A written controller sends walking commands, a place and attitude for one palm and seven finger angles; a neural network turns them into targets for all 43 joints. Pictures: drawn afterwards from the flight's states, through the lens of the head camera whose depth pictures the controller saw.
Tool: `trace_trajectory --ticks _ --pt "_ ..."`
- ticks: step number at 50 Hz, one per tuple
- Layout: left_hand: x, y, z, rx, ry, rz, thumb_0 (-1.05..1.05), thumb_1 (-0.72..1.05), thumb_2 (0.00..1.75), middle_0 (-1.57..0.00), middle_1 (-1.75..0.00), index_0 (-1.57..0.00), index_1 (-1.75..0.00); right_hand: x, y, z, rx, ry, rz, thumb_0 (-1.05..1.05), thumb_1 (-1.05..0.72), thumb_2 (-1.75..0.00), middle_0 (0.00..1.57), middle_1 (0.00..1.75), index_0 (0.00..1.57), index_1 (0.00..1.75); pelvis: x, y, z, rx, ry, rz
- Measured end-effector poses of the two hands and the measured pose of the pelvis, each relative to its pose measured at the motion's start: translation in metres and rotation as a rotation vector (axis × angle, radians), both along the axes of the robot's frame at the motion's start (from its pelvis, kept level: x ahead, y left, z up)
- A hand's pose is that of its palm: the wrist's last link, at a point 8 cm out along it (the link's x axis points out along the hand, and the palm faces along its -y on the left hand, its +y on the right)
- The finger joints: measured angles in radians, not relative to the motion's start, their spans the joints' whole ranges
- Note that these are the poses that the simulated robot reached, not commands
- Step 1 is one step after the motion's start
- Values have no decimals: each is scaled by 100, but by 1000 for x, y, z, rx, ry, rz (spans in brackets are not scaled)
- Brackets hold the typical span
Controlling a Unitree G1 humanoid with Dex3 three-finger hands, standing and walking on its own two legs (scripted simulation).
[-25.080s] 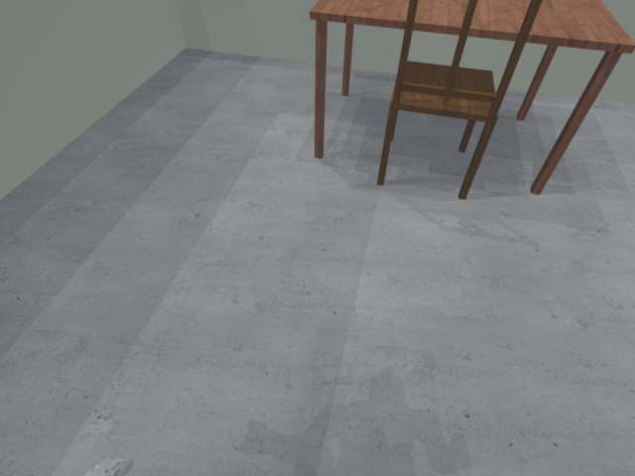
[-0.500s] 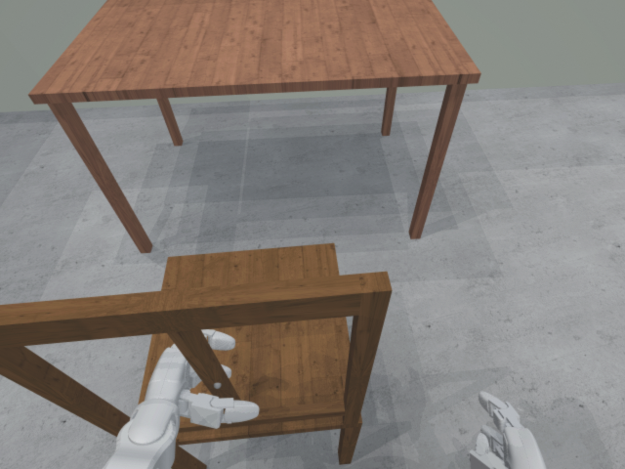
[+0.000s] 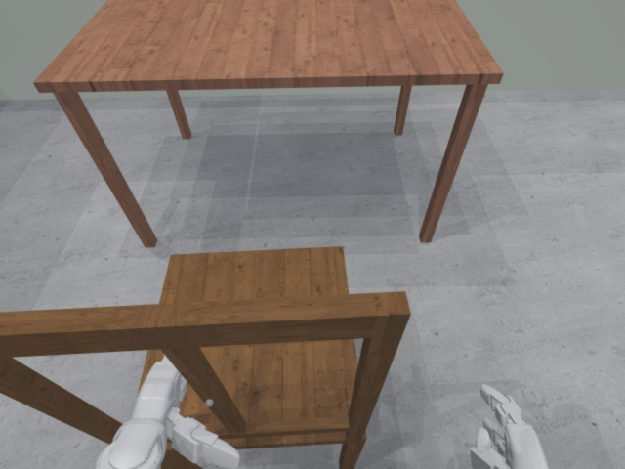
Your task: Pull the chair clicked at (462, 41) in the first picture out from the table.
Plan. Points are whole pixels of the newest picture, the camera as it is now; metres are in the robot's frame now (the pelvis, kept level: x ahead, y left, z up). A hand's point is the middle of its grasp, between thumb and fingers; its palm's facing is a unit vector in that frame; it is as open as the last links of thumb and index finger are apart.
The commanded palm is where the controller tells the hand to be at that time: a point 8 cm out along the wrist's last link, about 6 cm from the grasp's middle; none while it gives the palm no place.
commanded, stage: draw the fingers out of the gap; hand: left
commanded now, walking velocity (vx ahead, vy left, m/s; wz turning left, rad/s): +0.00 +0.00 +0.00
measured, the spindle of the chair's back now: (214, 395) +0.22 +0.14 -0.03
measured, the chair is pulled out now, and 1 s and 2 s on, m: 0.66 0.66 0.65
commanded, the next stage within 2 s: draw the hand back to the body in 0.74 s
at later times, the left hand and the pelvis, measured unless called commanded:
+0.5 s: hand out of the picture +0.14 +0.13 -0.02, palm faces -0.03 -0.98 -0.17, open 17.5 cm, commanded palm +0.12 +0.18 +0.00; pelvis -0.01 +0.00 -0.01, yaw +1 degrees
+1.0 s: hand out of the picture +0.10 +0.14 +0.01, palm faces +0.09 -0.99 -0.06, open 17.5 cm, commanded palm +0.06 +0.20 +0.03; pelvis -0.02 +0.00 -0.03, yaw +1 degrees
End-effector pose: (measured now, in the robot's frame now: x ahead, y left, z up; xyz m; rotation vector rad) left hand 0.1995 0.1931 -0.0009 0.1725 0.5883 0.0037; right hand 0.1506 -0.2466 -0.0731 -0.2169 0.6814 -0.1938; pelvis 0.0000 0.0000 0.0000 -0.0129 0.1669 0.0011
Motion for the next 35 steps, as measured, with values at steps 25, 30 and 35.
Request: trace_trajectory --ticks 25,30,35 --pt "-75 -13 2 10 12 22 -1 -54 20 0 0 -1 0 8 22 0 29 -99 30 1 -90 -90 20 30 21 30 -13 1 -14 -5 -2 10" --pt "-86 -12 1 9 24 27 -1 -54 20 0 0 -1 0 7 20 1 24 -113 25 1 -90 -90 20 30 21 30 -16 0 -17 -7 -2 10" --pt "-98 -10 5 11 22 38 -1 -54 20 0 0 -1 0 5 16 1 24 -124 7 1 -90 -90 20 30 21 30 -16 -1 -18 -10 0 10"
